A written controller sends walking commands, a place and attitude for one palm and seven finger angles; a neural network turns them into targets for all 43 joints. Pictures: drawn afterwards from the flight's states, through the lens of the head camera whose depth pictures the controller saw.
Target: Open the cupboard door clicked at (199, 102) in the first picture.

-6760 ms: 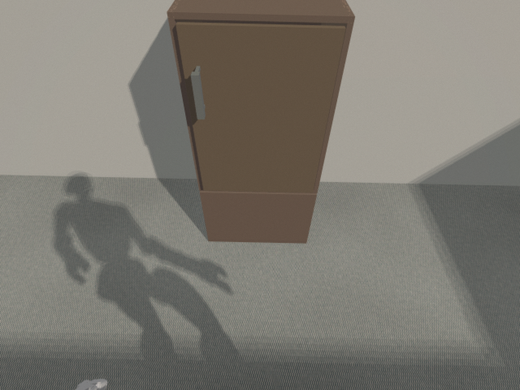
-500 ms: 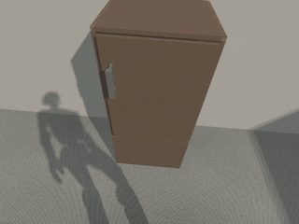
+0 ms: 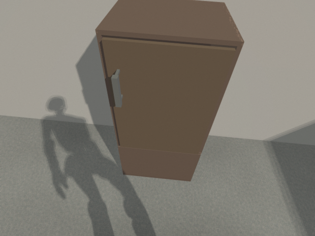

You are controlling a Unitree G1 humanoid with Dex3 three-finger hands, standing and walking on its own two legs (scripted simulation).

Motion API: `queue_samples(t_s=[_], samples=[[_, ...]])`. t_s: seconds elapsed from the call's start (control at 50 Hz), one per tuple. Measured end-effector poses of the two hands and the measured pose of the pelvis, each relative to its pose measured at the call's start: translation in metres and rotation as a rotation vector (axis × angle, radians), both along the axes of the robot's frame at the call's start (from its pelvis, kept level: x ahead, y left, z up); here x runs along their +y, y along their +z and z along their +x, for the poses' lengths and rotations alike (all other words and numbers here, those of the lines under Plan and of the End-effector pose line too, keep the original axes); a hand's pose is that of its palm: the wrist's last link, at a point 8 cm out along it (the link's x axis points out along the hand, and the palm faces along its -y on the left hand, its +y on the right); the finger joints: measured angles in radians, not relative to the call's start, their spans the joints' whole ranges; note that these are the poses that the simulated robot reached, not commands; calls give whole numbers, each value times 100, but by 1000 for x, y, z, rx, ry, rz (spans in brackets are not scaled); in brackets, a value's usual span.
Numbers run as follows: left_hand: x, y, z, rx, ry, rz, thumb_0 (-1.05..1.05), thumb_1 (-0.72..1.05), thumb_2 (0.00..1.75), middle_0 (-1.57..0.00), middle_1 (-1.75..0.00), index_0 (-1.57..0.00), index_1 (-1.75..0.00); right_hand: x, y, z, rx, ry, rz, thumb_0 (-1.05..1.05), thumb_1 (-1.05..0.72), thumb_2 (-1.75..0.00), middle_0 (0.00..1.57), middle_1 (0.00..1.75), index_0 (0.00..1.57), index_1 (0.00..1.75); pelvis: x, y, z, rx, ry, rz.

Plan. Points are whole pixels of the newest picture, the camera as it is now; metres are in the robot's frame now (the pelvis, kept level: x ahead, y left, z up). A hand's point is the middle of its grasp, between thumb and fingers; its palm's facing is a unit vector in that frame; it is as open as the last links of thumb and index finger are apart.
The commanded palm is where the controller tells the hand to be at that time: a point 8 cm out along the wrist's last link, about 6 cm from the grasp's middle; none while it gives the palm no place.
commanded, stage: shuffle to correct the standing spot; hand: left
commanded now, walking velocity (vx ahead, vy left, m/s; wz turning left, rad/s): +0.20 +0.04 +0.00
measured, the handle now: (118, 88) +0.59 +0.19 +0.03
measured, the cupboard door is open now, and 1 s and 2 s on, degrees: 0 0 0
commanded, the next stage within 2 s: come to a stop and stand still in 0.16 s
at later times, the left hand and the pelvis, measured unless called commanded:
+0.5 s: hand (94, 225) +0.19 +0.20 -0.17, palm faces +0.03 -0.98 -0.18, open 7.3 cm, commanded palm none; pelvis +0.11 +0.02 +0.00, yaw +3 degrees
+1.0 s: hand out of the picture +0.13 +0.25 -0.17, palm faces +0.08 -0.97 -0.24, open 7.3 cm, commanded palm none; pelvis +0.09 +0.06 -0.01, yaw +1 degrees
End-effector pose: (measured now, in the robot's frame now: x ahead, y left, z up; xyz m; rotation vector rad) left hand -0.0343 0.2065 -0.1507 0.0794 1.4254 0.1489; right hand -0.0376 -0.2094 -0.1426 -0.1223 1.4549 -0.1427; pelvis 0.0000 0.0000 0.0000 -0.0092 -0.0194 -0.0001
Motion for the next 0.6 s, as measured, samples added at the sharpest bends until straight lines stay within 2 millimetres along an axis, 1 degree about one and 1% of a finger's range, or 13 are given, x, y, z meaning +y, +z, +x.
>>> queue_samples(t_s=[0.08, 0.16, 0.2, 0.22, 0.24, 0.28, 0.34, 0.38, 0.46, 0.5, 0.54, 0.56, 0.6], samples=[[2, -6, -3, 18, 47, -10, 1, 91, 90, -20, -30, -20, -30, 1, -1, 8, 31, 17, -15, 0, -90, -90, 20, 30, 20, 30, 5, -5, 14, 12, 24, -22], [10, -15, -8, 67, 76, -31, 0, 91, 90, -20, -30, -20, -30, 7, 3, 34, 9, 32, -43, 1, -91, -90, 20, 30, 20, 30, 16, -10, 31, 10, 29, -17], [15, -16, -2, 111, 57, -41, 1, 91, 90, -20, -30, -20, -30, 12, 5, 45, -31, 16, -58, 0, -91, -90, 20, 30, 20, 30, 22, -9, 42, 13, 13, -12], [17, -14, 4, 123, 43, -42, 1, 91, 90, -20, -30, -20, -30, 15, 7, 47, -43, 6, -63, 0, -91, -90, 20, 30, 20, 30, 24, -8, 47, 14, 9, -14], [20, -12, 14, 122, 32, -42, 1, 91, 90, -20, -30, -20, -30, 19, 9, 49, -46, -3, -64, 0, -91, -90, 20, 30, 20, 30, 26, -5, 52, 15, 8, -17], [26, -9, 41, 88, 13, -40, 1, 91, 90, -20, -30, -20, -30, 28, 14, 47, -32, -16, -56, 0, -91, -90, 20, 30, 20, 30, 28, -1, 61, 19, 11, -20], [32, -4, 91, 3, -9, -32, 1, 92, 90, -20, -30, -20, -30, 42, 21, 41, 24, -26, -33, 0, -91, -90, 20, 30, 20, 30, 29, 6, 73, 25, 18, -24], [41, 0, 121, -36, -22, 1, 3, 95, 90, -20, -30, -20, -30, 50, 24, 36, 71, -34, -16, 0, -90, -90, 20, 30, 20, 30, 27, 8, 82, 27, 22, -26], [47, 7, 184, -143, -44, 32, 3, 95, 90, -20, -30, -20, -30, 59, 25, 31, 168, -46, 20, 0, -90, -90, 20, 30, 20, 30, 23, 8, 98, 21, 38, -24], [44, 10, 211, -196, -56, 46, 2, 95, 90, -20, -30, -20, -30, 56, 21, 35, 202, -57, 31, 0, -90, -90, 21, 30, 20, 30, 20, 5, 108, 12, 45, -18], [42, 9, 233, -243, -58, 64, 2, 94, 90, -20, -30, -20, -30, 48, 12, 44, 220, -68, 34, 0, -90, -90, 21, 30, 21, 30, 16, -3, 120, 4, 54, -3], [41, 8, 240, -262, -56, 74, 2, 94, 90, -20, -30, -20, -30, 43, 7, 50, 221, -70, 32, 0, -90, -90, 21, 30, 21, 30, 14, -7, 125, 4, 58, 7], [38, 6, 248, -285, -50, 86, 1, 93, 90, -20, -30, -20, -30, 30, -3, 69, 195, -71, 17, 0, -90, -90, 21, 30, 21, 30, 13, -11, 127, 1, 64, 10]])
